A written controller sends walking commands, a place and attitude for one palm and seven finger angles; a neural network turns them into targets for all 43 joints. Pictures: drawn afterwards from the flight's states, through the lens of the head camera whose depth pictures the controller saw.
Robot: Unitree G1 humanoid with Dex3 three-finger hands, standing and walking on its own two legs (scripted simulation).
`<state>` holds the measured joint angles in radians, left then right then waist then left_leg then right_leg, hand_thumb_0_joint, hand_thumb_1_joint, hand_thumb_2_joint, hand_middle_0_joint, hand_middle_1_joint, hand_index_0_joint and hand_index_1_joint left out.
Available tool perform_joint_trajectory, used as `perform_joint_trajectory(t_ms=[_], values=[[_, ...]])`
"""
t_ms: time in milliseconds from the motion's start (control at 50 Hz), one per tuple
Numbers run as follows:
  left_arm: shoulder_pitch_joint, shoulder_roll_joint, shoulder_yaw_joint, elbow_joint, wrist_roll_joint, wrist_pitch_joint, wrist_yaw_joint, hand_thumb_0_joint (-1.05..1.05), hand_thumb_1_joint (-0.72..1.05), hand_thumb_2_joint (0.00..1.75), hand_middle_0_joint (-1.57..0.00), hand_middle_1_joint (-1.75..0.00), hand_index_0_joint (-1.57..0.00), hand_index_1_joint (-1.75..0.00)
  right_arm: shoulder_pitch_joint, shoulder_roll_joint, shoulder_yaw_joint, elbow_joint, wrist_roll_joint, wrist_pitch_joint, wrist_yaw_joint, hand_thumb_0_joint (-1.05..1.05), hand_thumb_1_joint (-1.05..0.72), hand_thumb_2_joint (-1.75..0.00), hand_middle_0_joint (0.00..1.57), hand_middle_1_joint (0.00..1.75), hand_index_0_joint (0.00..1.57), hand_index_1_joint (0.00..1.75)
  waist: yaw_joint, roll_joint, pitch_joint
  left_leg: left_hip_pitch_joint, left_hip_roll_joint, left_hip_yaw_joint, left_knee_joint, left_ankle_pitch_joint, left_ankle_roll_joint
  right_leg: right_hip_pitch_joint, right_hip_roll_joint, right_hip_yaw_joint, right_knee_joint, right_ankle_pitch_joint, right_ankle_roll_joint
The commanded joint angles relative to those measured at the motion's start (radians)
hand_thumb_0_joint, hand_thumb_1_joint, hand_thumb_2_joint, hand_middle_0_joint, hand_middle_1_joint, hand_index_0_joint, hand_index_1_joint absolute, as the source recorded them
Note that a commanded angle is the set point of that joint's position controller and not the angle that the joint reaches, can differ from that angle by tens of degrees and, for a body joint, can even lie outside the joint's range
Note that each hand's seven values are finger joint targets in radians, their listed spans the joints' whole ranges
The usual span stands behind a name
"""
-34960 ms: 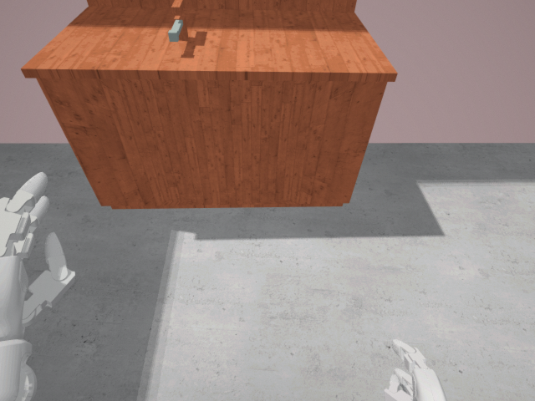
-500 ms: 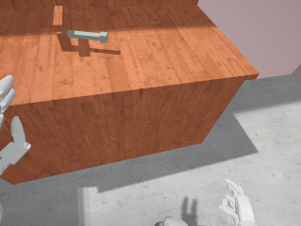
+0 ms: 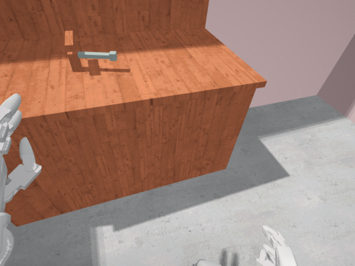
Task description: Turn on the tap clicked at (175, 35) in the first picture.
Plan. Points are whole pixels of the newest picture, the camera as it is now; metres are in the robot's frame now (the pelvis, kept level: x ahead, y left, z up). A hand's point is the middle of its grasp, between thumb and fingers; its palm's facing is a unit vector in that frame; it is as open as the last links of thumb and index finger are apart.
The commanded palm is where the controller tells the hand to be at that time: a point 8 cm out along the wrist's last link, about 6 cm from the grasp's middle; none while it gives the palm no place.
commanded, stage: stop stepping back and stand still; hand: left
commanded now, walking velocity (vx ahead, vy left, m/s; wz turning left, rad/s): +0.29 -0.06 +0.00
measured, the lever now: (113, 56) +0.83 +0.29 +0.08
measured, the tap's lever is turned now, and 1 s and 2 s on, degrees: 73 73 73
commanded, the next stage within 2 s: stand and check the lever's angle in 0.48 s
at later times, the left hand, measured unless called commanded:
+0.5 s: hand (46, 181) +0.19 +0.21 +0.19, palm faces +0.47 -0.80 -0.36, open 7.4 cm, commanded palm +0.13 +0.26 +0.19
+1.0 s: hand (34, 167) +0.23 +0.25 +0.18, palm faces +0.45 -0.82 -0.35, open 7.4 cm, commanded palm +0.17 +0.29 +0.19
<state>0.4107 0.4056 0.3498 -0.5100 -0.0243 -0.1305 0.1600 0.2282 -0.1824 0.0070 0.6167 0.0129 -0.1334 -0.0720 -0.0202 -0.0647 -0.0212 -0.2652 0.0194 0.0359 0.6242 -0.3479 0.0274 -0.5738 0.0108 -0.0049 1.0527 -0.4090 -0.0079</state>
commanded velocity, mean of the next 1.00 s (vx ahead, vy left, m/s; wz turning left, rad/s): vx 0.04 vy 0.05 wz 0.00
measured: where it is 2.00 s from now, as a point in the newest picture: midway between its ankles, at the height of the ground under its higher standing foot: outside the picture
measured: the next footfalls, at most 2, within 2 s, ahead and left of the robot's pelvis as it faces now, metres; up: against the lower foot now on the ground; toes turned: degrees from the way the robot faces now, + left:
right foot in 0.18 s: +0.07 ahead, -0.13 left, +0.00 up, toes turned -1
left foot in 0.46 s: +0.06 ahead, +0.11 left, +0.00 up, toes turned +7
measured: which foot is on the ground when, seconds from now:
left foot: down 0.00-0.16, up 0.18-0.44, down 0.46-1.00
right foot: up 0.00-0.16, down 0.18-1.00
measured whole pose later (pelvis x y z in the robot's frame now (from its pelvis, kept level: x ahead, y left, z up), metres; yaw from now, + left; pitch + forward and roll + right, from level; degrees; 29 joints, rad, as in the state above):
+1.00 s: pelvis +0.03 +0.00 +0.02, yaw +3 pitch -1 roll -1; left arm 0.46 0.35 0.33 -0.50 -0.06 -0.15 0.15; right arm 0.16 -0.17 0.02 0.59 0.01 -0.10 -0.05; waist 0.01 -0.01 0.05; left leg -0.20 0.03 0.05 0.49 -0.27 0.01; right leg -0.18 -0.04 -0.07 0.45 -0.24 0.02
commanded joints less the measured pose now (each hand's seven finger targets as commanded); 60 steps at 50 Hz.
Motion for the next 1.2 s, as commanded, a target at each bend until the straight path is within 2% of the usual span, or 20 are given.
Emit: perform_joint_trajectory(t_ms=[0,40,80,120,140,160,180,200,240,300,380,400,440,480,520,580,620,720,840,1180], values=[[-0.034,0.117,0.101,-0.117,-0.015,-0.065,0.006,0.0,0.9,0.9,-0.2,-0.3,-0.2,-0.3,-0.102,-0.141,-0.043,-0.13,0.011,-0.05,0.02,0.0,-0.9,-0.9,0.2,0.3,0.2,0.3,-0.004,0.259,0.125,-0.107,0.283,-0.45,-0.462,-0.365,0.207,-0.142,-0.069,0.038,0.104,0.038,0.013],[-0.026,0.084,0.069,-0.098,-0.018,-0.069,-0.002,0.0,0.9,0.9,-0.2,-0.3,-0.2,-0.3,-0.105,-0.142,-0.039,-0.119,0.003,-0.042,0.009,0.0,-0.9,-0.9,0.2,0.3,0.2,0.3,0.009,0.303,0.134,-0.195,0.223,-0.294,-0.422,-0.339,0.137,0.115,-0.054,-0.031,-0.223,0.032,0.003],[0.031,0.081,0.073,-0.106,-0.029,-0.06,0.001,0.0,0.9,0.9,-0.2,-0.3,-0.2,-0.3,-0.082,-0.151,-0.042,-0.135,-0.01,-0.03,-0.004,0.0,-0.9,-0.9,0.2,0.3,0.2,0.3,0.017,0.283,0.026,-0.2,0.161,-0.202,-0.341,-0.289,0.096,0.382,0.02,-0.121,-0.453,0.006,-0.006],[0.087,0.076,0.063,-0.088,-0.019,-0.054,-0.005,0.0,0.9,0.9,-0.2,-0.3,-0.2,-0.3,-0.085,-0.15,-0.048,-0.143,-0.012,-0.026,-0.006,0.0,-0.9,-0.9,0.2,0.3,0.2,0.3,0.042,0.108,-0.013,-0.316,0.054,-0.082,-0.002,-0.24,0.054,0.606,0.007,-0.087,-0.651,0.038,-0.03],[0.066,0.097,0.072,-0.118,-0.015,-0.061,-0.013,0.0,0.9,0.9,-0.2,-0.3,-0.2,-0.3,-0.091,-0.132,-0.057,-0.14,-0.002,-0.021,0.001,0.0,-0.9,-0.9,0.2,0.3,0.2,0.3,0.047,-0.147,-0.044,-0.435,-0.01,-0.002,0.315,-0.184,0.031,0.663,-0.188,0.179,-0.769,0.002,-0.089],[0.02,0.154,0.118,-0.156,-0.02,-0.068,-0.014,0.0,0.9,0.9,-0.2,-0.3,-0.2,-0.3,-0.11,-0.145,-0.067,-0.156,0.005,-0.025,-0.003,0.0,-0.9,-0.9,0.2,0.3,0.2,0.3,0.033,-0.278,-0.026,-0.519,-0.043,-0.061,0.577,-0.161,0.007,0.574,-0.37,0.553,-0.874,0.015,-0.143],[-0.083,0.186,0.144,-0.252,-0.033,-0.095,-0.019,0.0,0.9,0.9,-0.2,-0.3,-0.2,-0.3,-0.116,-0.144,-0.067,-0.14,-0.003,-0.042,-0.003,0.0,-0.9,-0.9,0.2,0.3,0.2,0.3,0.01,-0.144,-0.014,-0.522,-0.008,-0.106,0.673,-0.072,-0.011,0.52,-0.402,0.532,-0.865,0.2,-0.174],[-0.09,0.174,0.139,-0.244,-0.021,-0.114,-0.022,0.0,0.9,0.9,-0.2,-0.3,-0.2,-0.3,-0.074,-0.134,-0.071,-0.104,-0.002,-0.057,0.006,0.0,-0.9,-0.9,0.2,0.3,0.2,0.3,-0.007,-0.048,-0.091,-0.422,0.025,-0.146,0.664,-0.02,-0.011,0.476,-0.382,0.456,-0.813,0.077,-0.186],[-0.072,0.188,0.145,-0.276,-0.019,-0.116,-0.018,0.0,0.9,0.9,-0.2,-0.3,-0.2,-0.3,-0.08,-0.14,-0.076,-0.097,-0.003,-0.046,0.007,0.0,-0.9,-0.9,0.2,0.3,0.2,0.3,-0.012,0.018,-0.034,-0.339,0.061,-0.13,0.567,0.064,-0.018,0.351,-0.352,0.361,-0.796,0.052,-0.191],[-0.053,0.152,0.11,-0.23,-0.03,-0.118,-0.009,0.0,0.9,0.9,-0.2,-0.3,-0.2,-0.3,-0.096,-0.122,-0.058,-0.105,-0.002,-0.046,-0.002,0.0,-0.9,-0.9,0.2,0.3,0.2,0.3,-0.009,-0.036,0.017,-0.116,0.052,-0.046,0.284,0.083,-0.004,0.172,-0.295,0.171,-0.812,-0.044,-0.129],[-0.028,0.117,0.092,-0.149,-0.035,-0.105,0.018,0.0,0.9,0.9,-0.2,-0.3,-0.2,-0.3,-0.104,-0.126,-0.063,-0.118,-0.005,-0.054,-0.023,0.0,-0.9,-0.9,0.2,0.3,0.2,0.3,0.013,-0.045,0.011,0.096,0.007,0.04,-0.055,0.001,0.015,0.168,-0.261,0.146,-0.756,-0.176,-0.105],[-0.019,0.111,0.094,-0.137,-0.037,-0.105,0.022,0.0,0.9,0.9,-0.2,-0.3,-0.2,-0.3,-0.102,-0.132,-0.064,-0.122,-0.007,-0.052,-0.025,0.0,-0.9,-0.9,0.2,0.3,0.2,0.3,0.011,0.021,0.012,0.106,0.004,0.021,-0.11,-0.023,0.024,0.18,-0.229,0.138,-0.715,-0.16,-0.088],[-0.011,0.084,0.084,-0.146,-0.038,-0.108,0.021,0.0,0.9,0.9,-0.2,-0.3,-0.2,-0.3,-0.107,-0.159,-0.064,-0.145,-0.007,-0.048,-0.02,0.0,-0.9,-0.9,0.2,0.3,0.2,0.3,0.014,0.204,0.019,0.073,0.108,-0.172,-0.244,-0.077,0.077,0.194,-0.104,0.072,-0.576,-0.059,-0.031],[-0.014,0.101,0.107,-0.156,-0.033,-0.106,0.023,0.0,0.9,0.9,-0.2,-0.3,-0.2,-0.3,-0.106,-0.173,-0.065,-0.159,0.008,-0.043,-0.012,0.0,-0.9,-0.9,0.2,0.3,0.2,0.3,0.03,0.174,-0.022,0.008,0.167,-0.239,-0.259,0.087,0.082,0.314,-0.024,-0.03,-0.492,0.141,0.013],[-0.006,0.118,0.118,-0.165,-0.027,-0.105,0.014,0.0,0.9,0.9,-0.2,-0.3,-0.2,-0.3,-0.113,-0.152,-0.06,-0.152,0.007,-0.043,-0.009,0.0,-0.9,-0.9,0.2,0.3,0.2,0.3,0.018,0.166,0.006,-0.076,0.102,-0.16,-0.252,-0.032,0.052,0.36,-0.056,0.012,-0.57,0.104,0.005],[-0.021,0.111,0.097,-0.186,-0.029,-0.103,0.013,0.0,0.9,0.9,-0.2,-0.3,-0.2,-0.3,-0.126,-0.137,-0.058,-0.151,0.002,-0.042,0.003,0.0,-0.9,-0.9,0.2,0.3,0.2,0.3,0.012,-0.05,-0.014,-0.068,0.018,-0.036,-0.038,0.073,0.01,0.387,-0.184,0.184,-0.719,0.168,-0.05],[-0.051,0.11,0.086,-0.224,-0.032,-0.097,0.016,0.0,0.9,0.9,-0.2,-0.3,-0.2,-0.3,-0.138,-0.138,-0.056,-0.152,0.004,-0.044,0.006,0.0,-0.9,-0.9,0.2,0.3,0.2,0.3,0.009,-0.031,-0.039,-0.045,0.015,-0.035,-0.03,0.136,-0.005,0.429,-0.241,0.198,-0.708,0.345,-0.085],[-0.003,0.115,0.096,-0.237,-0.027,-0.096,0.02,0.0,0.9,0.9,-0.2,-0.3,-0.2,-0.3,-0.146,-0.142,-0.049,-0.161,-0.005,-0.037,0.0,0.0,-0.9,-0.9,0.2,0.3,0.2,0.3,0.025,0.197,-0.094,0.137,0.099,-0.109,-0.181,0.458,0.021,0.398,-0.078,-0.002,-0.574,0.416,-0.001],[0.0,0.086,0.081,-0.186,-0.033,-0.089,0.01,0.0,0.9,0.9,-0.2,-0.3,-0.2,-0.3,-0.147,-0.139,-0.046,-0.166,0.001,-0.016,0.006,0.0,-0.9,-0.9,0.2,0.3,0.2,0.3,0.022,0.098,-0.102,0.11,0.092,-0.091,-0.192,0.452,0.003,0.456,-0.065,-0.011,-0.609,0.445,0.002],[0.005,0.094,0.078,-0.206,-0.036,-0.089,0.014,0.0,0.9,0.9,-0.2,-0.3,-0.2,-0.3,-0.159,-0.139,-0.045,-0.175,-0.007,0.0,-0.002,0.0,-0.9,-0.9,0.2,0.3,0.2,0.3,0.027,0.148,-0.102,0.099,0.073,-0.07,-0.233,0.352,-0.01,0.464,-0.067,0.005,-0.672,0.413,-0.001]])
